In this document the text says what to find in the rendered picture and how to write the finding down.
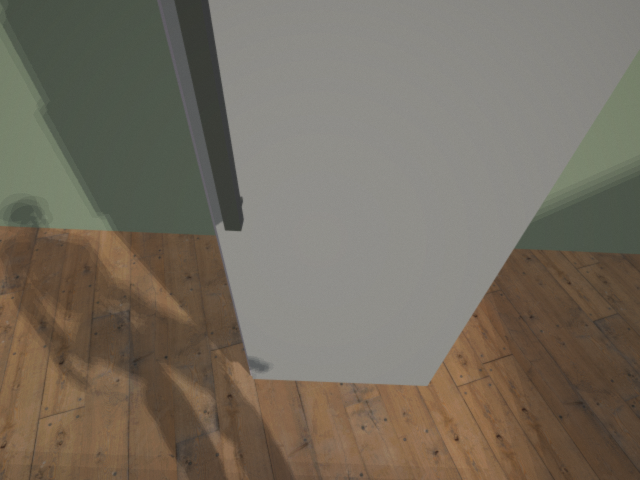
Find handle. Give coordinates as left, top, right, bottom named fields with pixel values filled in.
left=174, top=0, right=244, bottom=231

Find fridge door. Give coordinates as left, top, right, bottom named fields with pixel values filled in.
left=161, top=0, right=640, bottom=386

